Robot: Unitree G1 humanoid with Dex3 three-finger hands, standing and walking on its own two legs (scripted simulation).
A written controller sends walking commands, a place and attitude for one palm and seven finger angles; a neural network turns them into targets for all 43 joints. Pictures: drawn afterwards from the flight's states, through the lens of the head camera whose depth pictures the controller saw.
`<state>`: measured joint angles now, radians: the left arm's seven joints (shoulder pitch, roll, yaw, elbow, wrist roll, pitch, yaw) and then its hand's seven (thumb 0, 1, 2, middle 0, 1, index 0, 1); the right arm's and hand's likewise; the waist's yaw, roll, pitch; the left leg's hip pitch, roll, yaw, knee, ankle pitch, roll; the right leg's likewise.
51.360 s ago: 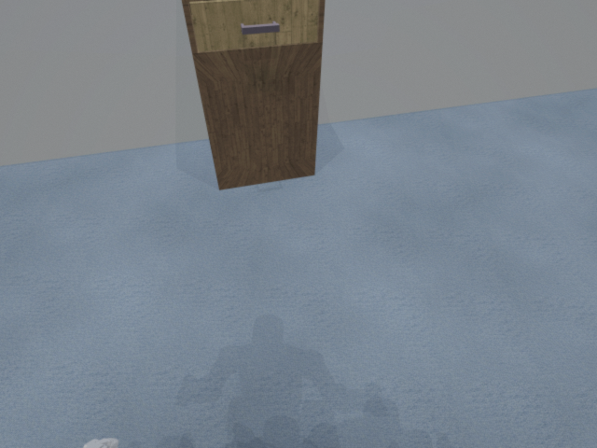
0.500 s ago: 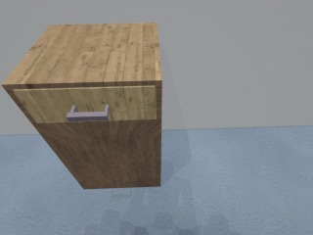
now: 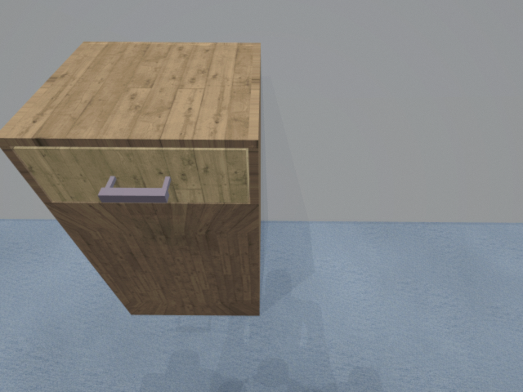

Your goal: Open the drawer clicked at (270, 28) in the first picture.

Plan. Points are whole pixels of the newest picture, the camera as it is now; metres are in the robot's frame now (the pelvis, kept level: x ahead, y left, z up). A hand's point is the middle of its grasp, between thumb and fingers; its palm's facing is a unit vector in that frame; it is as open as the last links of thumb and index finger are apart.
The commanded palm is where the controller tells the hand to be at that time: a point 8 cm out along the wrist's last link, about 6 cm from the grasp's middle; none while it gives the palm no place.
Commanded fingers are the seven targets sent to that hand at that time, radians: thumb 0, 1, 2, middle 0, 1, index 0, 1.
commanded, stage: come to a stop and stand still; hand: left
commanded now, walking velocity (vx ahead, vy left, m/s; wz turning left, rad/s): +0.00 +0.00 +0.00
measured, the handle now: (137, 188) +0.49 +0.30 -0.01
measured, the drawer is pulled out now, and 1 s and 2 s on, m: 0.00 0.00 0.00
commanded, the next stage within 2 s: look again from close up in 0.28 s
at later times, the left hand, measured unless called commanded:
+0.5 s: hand out of the picture -0.03 +0.15 -0.17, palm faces +0.03 -0.98 -0.18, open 7.4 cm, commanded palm none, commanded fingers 0.00 0.90 0.90 -0.20 -0.30 -0.20 -0.30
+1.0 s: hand out of the picture -0.02 +0.22 -0.18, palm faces -0.01 -0.98 -0.19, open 7.4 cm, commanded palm +0.08 +0.27 -0.07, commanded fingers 0.00 0.85 0.88 -0.20 -0.33 -0.20 -0.33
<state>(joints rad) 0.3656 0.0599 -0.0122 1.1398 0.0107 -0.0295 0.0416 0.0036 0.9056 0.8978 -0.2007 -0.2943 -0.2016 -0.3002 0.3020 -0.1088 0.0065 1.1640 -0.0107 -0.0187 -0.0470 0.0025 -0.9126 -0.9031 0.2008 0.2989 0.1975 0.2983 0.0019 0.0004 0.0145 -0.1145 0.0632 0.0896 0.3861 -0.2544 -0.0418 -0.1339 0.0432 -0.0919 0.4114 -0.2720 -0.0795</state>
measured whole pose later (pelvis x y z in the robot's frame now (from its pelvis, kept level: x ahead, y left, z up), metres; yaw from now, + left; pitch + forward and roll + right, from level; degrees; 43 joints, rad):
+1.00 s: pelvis -0.02 +0.06 +0.00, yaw -2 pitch +0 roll +0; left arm 0.31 0.13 -0.02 1.11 0.01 -0.01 0.05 0.00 0.91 0.90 -0.20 -0.29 -0.20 -0.30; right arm 0.34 -0.13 0.03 1.11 -0.01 -0.03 -0.03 0.00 -0.91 -0.90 0.20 0.30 0.20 0.30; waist -0.01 0.01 0.01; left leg -0.17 -0.06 0.10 0.44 -0.27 0.09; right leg -0.20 -0.02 -0.04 0.48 -0.27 0.00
